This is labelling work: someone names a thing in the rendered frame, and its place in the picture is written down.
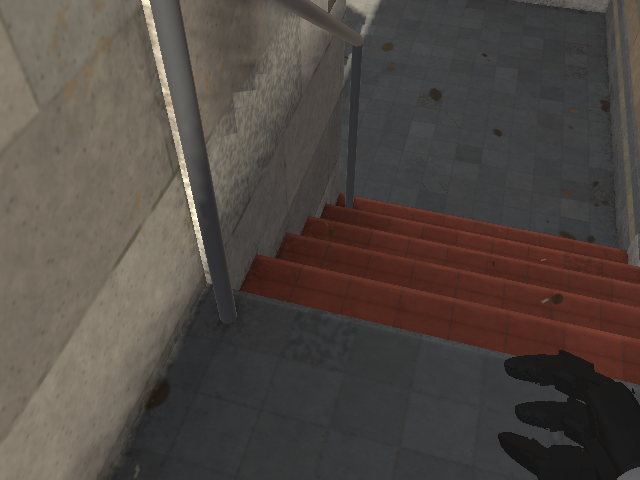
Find stairs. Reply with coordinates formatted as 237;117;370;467
214;193;640;385

